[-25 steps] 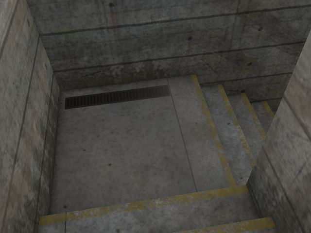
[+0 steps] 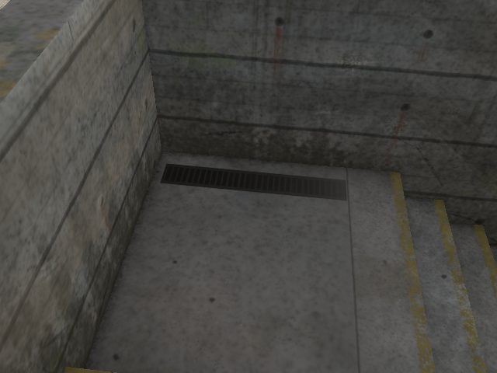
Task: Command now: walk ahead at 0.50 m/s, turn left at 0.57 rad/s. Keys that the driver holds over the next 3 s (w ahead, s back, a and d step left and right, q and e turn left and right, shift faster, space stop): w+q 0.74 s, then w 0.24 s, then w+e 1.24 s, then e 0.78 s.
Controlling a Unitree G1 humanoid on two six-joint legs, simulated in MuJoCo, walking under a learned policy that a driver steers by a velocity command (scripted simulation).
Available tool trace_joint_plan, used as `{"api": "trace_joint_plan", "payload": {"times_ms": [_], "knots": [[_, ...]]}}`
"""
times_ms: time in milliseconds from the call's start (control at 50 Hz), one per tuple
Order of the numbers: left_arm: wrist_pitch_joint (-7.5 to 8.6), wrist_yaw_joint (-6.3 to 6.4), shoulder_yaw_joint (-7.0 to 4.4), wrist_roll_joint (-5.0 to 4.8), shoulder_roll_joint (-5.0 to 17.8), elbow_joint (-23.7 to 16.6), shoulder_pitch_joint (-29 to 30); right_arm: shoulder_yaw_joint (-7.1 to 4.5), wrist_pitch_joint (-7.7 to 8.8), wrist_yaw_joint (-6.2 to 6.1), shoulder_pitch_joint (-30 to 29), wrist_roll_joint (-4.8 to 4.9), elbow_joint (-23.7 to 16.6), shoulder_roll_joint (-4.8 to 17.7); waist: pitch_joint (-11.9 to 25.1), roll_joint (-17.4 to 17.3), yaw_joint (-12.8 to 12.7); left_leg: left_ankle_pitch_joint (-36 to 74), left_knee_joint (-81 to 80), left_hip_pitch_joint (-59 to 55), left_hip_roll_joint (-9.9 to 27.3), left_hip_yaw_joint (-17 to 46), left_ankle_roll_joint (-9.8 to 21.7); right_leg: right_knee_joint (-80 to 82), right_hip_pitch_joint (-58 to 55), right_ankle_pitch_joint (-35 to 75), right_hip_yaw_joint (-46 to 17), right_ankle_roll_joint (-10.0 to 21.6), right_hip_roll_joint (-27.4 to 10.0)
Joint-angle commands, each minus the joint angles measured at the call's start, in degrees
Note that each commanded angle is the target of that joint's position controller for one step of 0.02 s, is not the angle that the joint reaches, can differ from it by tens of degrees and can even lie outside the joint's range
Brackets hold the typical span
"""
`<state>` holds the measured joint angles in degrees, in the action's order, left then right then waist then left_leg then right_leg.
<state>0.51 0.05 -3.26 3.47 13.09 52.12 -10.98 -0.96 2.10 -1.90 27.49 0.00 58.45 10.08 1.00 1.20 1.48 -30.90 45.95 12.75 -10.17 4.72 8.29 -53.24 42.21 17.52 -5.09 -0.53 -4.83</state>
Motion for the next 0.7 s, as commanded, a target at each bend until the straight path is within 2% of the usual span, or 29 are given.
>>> {"api": "trace_joint_plan", "payload": {"times_ms": [20, 60, 80, 120, 140, 160, 180, 200, 220, 240, 260, 280, 300, 320, 340, 360, 380, 420, 440, 460, 480, 500, 540, 600, 620, 640, 660, 680, 700], "knots": [[1.34, -1.11, -0.33, 0.33, 2.6, -3.8, 2.6, -1.06, 1.43, -0.30, -4.7, -0.48, -5.4, 6.8, -4.3, -3.8, -1.3, 11.3, -6.6, 17.9, 9.1, 16.9, 6.0, 7.6, -14.2, 13.2, 3.5, 0.4, 4.6], [1.01, -0.77, 0.18, 0.15, 2.3, -6.2, 6.6, -1.22, 1.08, -0.21, -2.6, -0.84, -6.2, 7.4, -6.1, -6.8, 1.2, 14.4, -2.5, 13.2, 8.9, 19.7, 6.6, 12.4, -11.4, 4.9, 3.0, 0.1, 5.8], [1.12, -0.65, 0.48, -0.46, 2.2, -7.7, 8.7, -1.13, 0.76, 0.01, -1.3, -1.76, -6.4, 7.4, -7.7, -6.5, 3.4, 16.5, -0.3, 11.2, 7.9, 20.2, 6.7, 17.4, -11.7, 0.9, 2.5, 0.0, 6.4], [2.50, -0.13, 0.45, -3.08, 2.5, -8.2, 7.2, -1.21, -0.08, -0.82, -0.1, -2.88, -6.2, 7.1, -9.2, -7.2, 4.5, 17.9, 5.0, 8.9, 6.8, 20.9, 5.8, 29.4, -17.4, 1.0, -0.1, 0.3, 5.0], [2.88, 0.32, 0.33, -4.28, 2.5, -7.3, 4.0, -1.04, -0.66, -1.66, 0.2, -3.14, -5.7, 6.8, -9.5, -6.6, 4.1, 19.7, 9.2, 5.8, 6.9, 21.0, 5.8, 35.7, -19.3, 3.4, -1.3, 0.7, 3.1], [3.22, 0.38, -0.33, -4.16, 3.0, -5.3, -3.5, -0.87, -1.07, -1.68, -1.6, -3.29, -5.4, 7.5, -6.6, -5.3, 0.6, 25.1, 16.7, 10.9, 7.0, 20.9, 6.0, 30.8, -29.9, 5.5, 2.4, 1.2, 4.5], [3.50, 1.14, -0.28, -4.24, 4.4, -3.7, -7.3, -0.97, -1.20, -1.68, 0.9, -2.71, -5.3, 8.0, -7.3, -2.0, -0.1, 24.7, 25.6, 5.8, 5.1, 18.0, 5.5, 45.6, -29.9, 1.7, -1.9, 2.8, 0.5], [3.07, 1.05, -1.52, -3.28, 6.4, -0.7, -18.4, -1.37, -0.98, -0.81, -1.0, -2.77, -4.4, 8.5, -1.4, -0.4, -5.8, 15.9, 43.2, 16.6, 3.0, 13.3, 4.6, 37.6, -47.3, 6.6, 1.3, 3.3, 0.0], [2.74, 0.91, -1.65, -2.37, 10.1, 0.6, -24.1, -1.61, 0.07, 0.58, 5.8, 0.37, -5.4, 4.2, 7.3, 12.6, -2.6, -22.2, 67.8, 33.1, -3.4, 6.2, 1.3, 18.9, -66.5, 30.2, -6.0, 6.1, -10.0], [2.56, -0.48, -1.07, -2.23, 8.5, -0.8, -25.2, -1.17, -0.04, -0.56, 8.3, 1.74, -6.1, 4.8, 13.6, 11.2, -3.2, -23.9, 78.7, 46.6, 1.3, 2.1, 1.4, 7.5, -75.4, 26.3, -8.7, 6.9, -16.8], [2.69, -1.33, -0.86, -3.39, 7.1, -1.2, -25.2, -1.06, -0.41, -0.82, 4.9, 0.32, -6.2, 5.3, 12.5, 8.9, -4.3, -16.0, 81.5, 51.2, 3.6, 0.9, 1.6, 10.8, -69.5, 16.2, -9.7, 6.9, -17.0], [3.61, -0.77, -1.81, -2.57, 9.9, -2.7, -20.9, -1.86, -0.84, -0.63, -4.3, -0.98, -9.5, 8.3, 8.8, 11.3, -5.8, -3.8, 77.7, 54.8, 6.0, -2.2, 0.1, 23.7, -59.2, -19.0, -19.2, 14.5, -21.0], [3.63, -0.29, -0.80, -2.80, 5.6, -2.9, -17.4, -2.56, -1.79, -0.21, -12.1, -2.86, -10.8, 9.9, 0.8, 2.4, -4.9, 2.2, 73.9, 54.3, 7.5, -1.4, -0.8, 30.5, -46.3, -31.6, -18.1, 14.3, -18.2], [3.95, -0.32, -0.33, -2.30, 6.0, -1.7, -18.4, -2.65, -3.01, 0.10, -13.7, -3.55, -11.3, 8.9, -4.5, 4.4, -4.0, 4.2, 69.1, 50.9, 9.0, 0.6, -1.9, 29.5, -35.0, -27.6, -19.9, 14.6, -18.5], [4.43, -0.15, 0.95, -1.65, 3.3, -0.5, -16.6, -2.65, -3.34, 0.36, -15.8, -3.42, -11.4, 7.4, -10.1, -0.1, -1.3, 14.7, 57.5, 51.6, 9.8, 3.8, -2.7, 26.6, -27.7, -24.5, -12.2, 9.6, -13.0], [5.33, -0.11, 1.46, -1.45, 2.7, 0.0, -17.6, -2.23, -3.79, 0.62, -15.2, -3.35, -10.5, 5.3, -10.4, 1.2, -0.1, 18.2, 53.1, 47.8, 9.5, 3.4, -2.9, 26.6, -21.8, -20.6, -9.9, 7.4, -12.2], [5.92, -0.01, 1.81, -2.06, 2.3, -1.2, -12.3, -1.95, -3.69, 1.44, -15.0, -2.15, -11.0, 4.3, -11.1, 0.9, 3.5, 27.0, 33.9, 36.7, 9.8, 2.8, -4.0, 31.2, -10.8, -21.9, -3.1, 5.3, -8.6], [6.69, 0.34, 1.42, -3.03, 4.9, -0.1, -13.3, -2.26, -3.86, 2.50, -15.2, -3.27, -9.3, 3.8, -7.1, 5.5, 2.2, 35.9, 23.7, 28.2, 9.2, -0.7, -4.5, 30.6, -12.0, -10.8, -1.5, 7.8, -8.8], [6.41, 0.29, 1.30, -3.40, 5.6, 0.6, -14.7, -2.21, -4.06, 2.71, -14.3, -3.03, -8.8, 3.4, -4.7, 7.0, 2.5, 36.1, 22.2, 27.6, 9.5, -1.1, -3.9, 29.3, -16.9, -3.8, -1.4, 8.0, -9.6], [6.40, -0.10, 0.68, -2.88, 8.0, 0.5, -15.1, -2.60, -4.53, 3.04, -12.3, -2.46, -7.5, 4.0, -1.7, 9.4, 3.2, 41.0, 25.8, 26.8, 9.4, -3.2, -3.0, 26.5, -20.3, -2.8, -0.3, 7.5, -9.9], [5.99, -0.28, 0.61, -3.11, 6.9, 0.4, -16.0, -3.10, -4.58, 3.24, -15.2, -2.10, -7.5, 5.5, -2.2, 5.8, 1.6, 41.6, 23.4, 29.5, 9.5, -2.8, -2.1, 25.4, -24.1, -6.7, 0.8, 6.2, -9.6], [5.89, 0.14, 0.99, -3.13, 3.8, 2.5, -21.2, -3.34, -4.05, 3.45, -20.4, -2.92, -8.6, 5.8, -4.7, 4.5, -1.5, 47.0, 18.5, 39.1, 11.1, 3.0, -1.5, 22.4, -33.5, -15.2, -1.0, 5.8, -9.1], [5.94, 0.35, 1.22, -1.57, 2.5, 3.3, -25.1, -3.79, -3.03, 3.60, -27.1, -2.60, -9.5, 6.2, -7.6, 1.2, -4.8, 49.0, 9.5, 47.9, 10.4, 3.1, -1.7, 20.0, -42.4, -26.8, -0.5, 6.1, -7.8], [6.12, 0.99, 1.31, 0.62, 3.5, 5.4, -31.8, -3.61, -0.97, 3.94, -35.7, -3.31, -12.6, 4.8, -8.5, 2.0, -9.8, 46.5, 6.2, 52.7, 9.7, 1.2, -1.3, 15.4, -47.7, -23.1, -3.5, 7.9, -10.8], [6.38, 1.28, 1.82, 0.37, 1.3, 5.8, -31.3, -3.10, 0.07, 4.40, -38.4, -3.39, -13.3, 4.1, -9.6, -1.2, -9.6, 54.9, -2.2, 48.3, 10.1, 1.0, -1.9, 13.2, -44.0, -24.8, 0.6, 6.6, -9.8], [6.87, 1.35, 2.31, -0.37, 0.1, 6.6, -31.5, -2.58, 0.61, 5.18, -39.5, -3.29, -13.7, 2.2, -9.7, -1.1, -9.7, 61.6, -3.5, 41.7, 10.0, -1.8, -1.8, 12.3, -39.7, -26.0, 1.5, 5.9, -9.8], [6.59, 1.26, 2.28, 0.07, 1.2, 5.5, -27.2, -1.85, 0.27, 5.92, -38.9, -2.32, -13.7, 0.9, -11.1, -2.0, -8.3, 64.2, -10.7, 30.4, 9.6, -5.1, -1.8, 13.9, -29.5, -29.1, 4.9, 5.2, -8.4], [7.09, 0.61, 2.32, -0.58, 1.6, 5.4, -24.5, -1.43, -0.30, 6.24, -37.9, -1.30, -13.0, 0.3, -10.9, -1.3, -8.0, 69.1, -12.1, 19.0, 9.8, -9.1, -2.3, 13.5, -22.4, -33.9, 7.3, 5.7, -7.6], [7.54, 0.40, 2.16, -0.98, 2.8, 5.6, -23.0, -1.44, -1.07, 6.68, -38.6, -0.88, -12.7, 0.8, -13.6, -0.6, -8.3, 64.6, -13.1, 17.6, 9.8, -10.2, -3.0, 14.1, -21.2, -33.0, 6.2, 6.9, -8.1]]}}
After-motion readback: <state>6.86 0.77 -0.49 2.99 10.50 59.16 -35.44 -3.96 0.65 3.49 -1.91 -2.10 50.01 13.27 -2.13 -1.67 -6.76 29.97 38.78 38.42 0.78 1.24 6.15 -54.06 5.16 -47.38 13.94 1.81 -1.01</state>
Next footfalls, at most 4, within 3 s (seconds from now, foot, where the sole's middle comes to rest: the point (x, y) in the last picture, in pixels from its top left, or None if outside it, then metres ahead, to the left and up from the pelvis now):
0.20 right None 0.24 -0.13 -0.92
0.82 left None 0.54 0.16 -1.10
1.54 right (231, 312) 1.03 0.04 -1.28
1.98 left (187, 274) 1.22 0.23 -1.28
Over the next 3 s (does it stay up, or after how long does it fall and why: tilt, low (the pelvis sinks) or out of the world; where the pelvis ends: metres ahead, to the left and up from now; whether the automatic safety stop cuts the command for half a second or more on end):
stays up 1.39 0.01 -0.50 its command is cut before an obstacle after 1.0 s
